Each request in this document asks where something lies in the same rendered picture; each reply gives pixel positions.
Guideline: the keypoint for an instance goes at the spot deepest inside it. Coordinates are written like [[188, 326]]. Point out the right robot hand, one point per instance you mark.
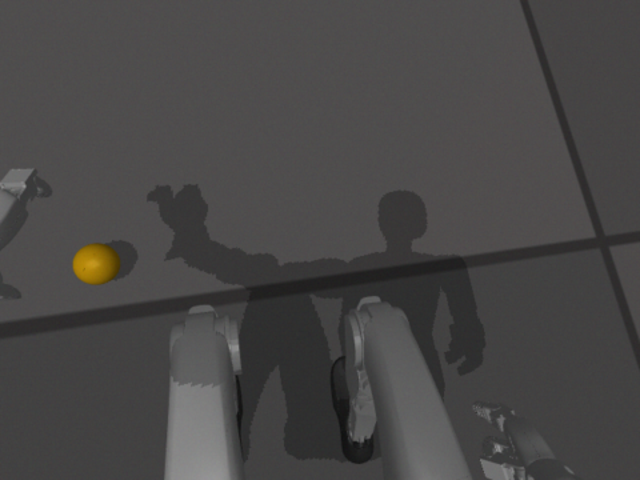
[[508, 459]]

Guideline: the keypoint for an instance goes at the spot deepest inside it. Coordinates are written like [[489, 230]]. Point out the right robot foot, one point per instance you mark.
[[354, 451]]

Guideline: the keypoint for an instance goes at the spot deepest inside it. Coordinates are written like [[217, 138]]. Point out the left robot hand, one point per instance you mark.
[[18, 187]]

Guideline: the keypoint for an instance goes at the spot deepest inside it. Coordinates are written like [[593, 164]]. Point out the ball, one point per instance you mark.
[[96, 264]]

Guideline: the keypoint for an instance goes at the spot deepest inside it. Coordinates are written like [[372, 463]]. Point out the right robot arm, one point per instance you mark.
[[549, 469]]

